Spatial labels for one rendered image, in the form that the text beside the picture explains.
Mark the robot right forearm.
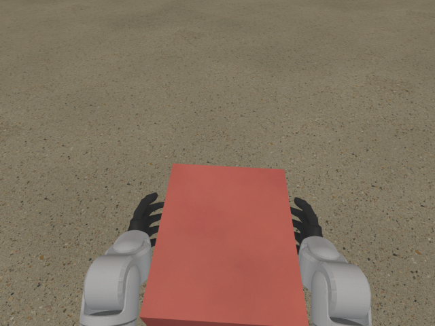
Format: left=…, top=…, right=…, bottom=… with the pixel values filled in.
left=298, top=236, right=372, bottom=326

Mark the carton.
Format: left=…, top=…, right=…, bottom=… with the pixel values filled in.
left=139, top=164, right=309, bottom=326

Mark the left robot hand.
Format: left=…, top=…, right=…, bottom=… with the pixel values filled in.
left=128, top=192, right=164, bottom=247

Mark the right robot hand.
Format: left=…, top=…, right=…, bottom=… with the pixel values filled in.
left=290, top=197, right=323, bottom=254

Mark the robot left forearm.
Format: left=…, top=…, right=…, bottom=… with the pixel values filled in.
left=80, top=230, right=152, bottom=326

